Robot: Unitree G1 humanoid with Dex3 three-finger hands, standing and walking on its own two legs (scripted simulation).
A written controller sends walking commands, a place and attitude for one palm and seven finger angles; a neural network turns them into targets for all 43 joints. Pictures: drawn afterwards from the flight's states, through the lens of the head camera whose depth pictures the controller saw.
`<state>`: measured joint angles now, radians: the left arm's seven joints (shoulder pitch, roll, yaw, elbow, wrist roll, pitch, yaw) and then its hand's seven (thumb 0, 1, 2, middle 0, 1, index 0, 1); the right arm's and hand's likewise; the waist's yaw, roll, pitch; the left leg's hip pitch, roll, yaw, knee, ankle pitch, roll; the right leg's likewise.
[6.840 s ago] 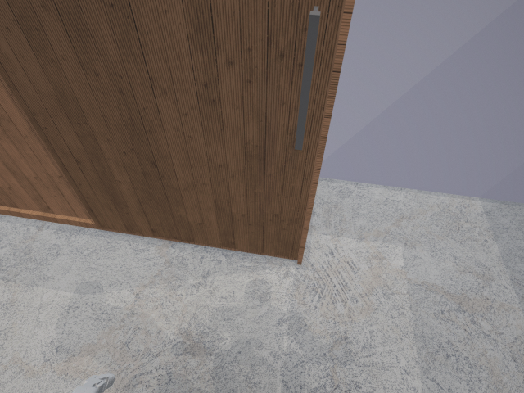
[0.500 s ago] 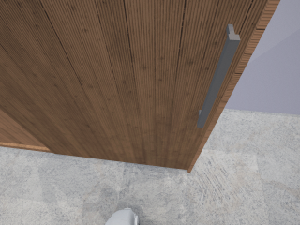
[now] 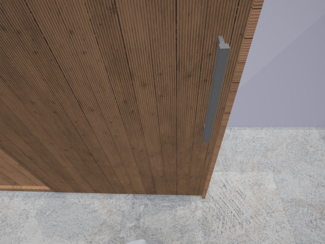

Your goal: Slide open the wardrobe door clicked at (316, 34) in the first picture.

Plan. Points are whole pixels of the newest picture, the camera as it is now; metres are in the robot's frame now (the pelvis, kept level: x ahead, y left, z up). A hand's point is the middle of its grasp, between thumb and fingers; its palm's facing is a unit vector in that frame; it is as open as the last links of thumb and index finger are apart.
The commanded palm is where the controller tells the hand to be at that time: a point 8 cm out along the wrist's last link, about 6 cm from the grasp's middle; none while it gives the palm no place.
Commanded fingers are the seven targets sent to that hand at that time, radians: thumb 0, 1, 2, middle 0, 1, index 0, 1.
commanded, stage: come to a stop and stand still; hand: right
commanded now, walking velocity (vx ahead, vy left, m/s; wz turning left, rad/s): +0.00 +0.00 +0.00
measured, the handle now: (212, 98) +0.47 -0.12 +0.10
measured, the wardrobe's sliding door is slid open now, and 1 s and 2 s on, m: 0.00 0.00 0.00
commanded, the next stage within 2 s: look again from close up in 0.84 s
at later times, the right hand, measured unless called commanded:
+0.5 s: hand out of the picture -0.04 -0.12 -0.17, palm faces +0.03 +0.99 -0.16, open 7.4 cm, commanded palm none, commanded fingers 0.00 -0.90 -0.90 0.20 0.30 0.20 0.30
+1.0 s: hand out of the picture -0.04 -0.13 -0.17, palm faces -0.01 +0.99 -0.17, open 7.4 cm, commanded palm none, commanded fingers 0.00 -0.90 -0.90 0.20 0.30 0.20 0.30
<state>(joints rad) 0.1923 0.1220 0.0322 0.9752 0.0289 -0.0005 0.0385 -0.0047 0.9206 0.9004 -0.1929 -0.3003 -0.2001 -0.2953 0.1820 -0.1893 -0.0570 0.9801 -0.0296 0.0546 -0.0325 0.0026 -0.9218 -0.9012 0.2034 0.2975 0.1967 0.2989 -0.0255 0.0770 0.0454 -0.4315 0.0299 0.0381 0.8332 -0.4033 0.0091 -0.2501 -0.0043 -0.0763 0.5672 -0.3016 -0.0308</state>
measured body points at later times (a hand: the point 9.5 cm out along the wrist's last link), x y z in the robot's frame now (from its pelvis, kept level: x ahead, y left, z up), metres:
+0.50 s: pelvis -0.03 +0.04 +0.01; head -0.03 +0.04 +0.46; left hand -0.03 +0.26 -0.15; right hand -0.04 -0.17 -0.15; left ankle -0.05 +0.12 -0.73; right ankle +0.00 -0.10 -0.73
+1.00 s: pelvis -0.03 +0.03 +0.00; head -0.02 +0.03 +0.45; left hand -0.03 +0.24 -0.16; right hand -0.04 -0.18 -0.16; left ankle -0.05 +0.12 -0.73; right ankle -0.01 -0.09 -0.73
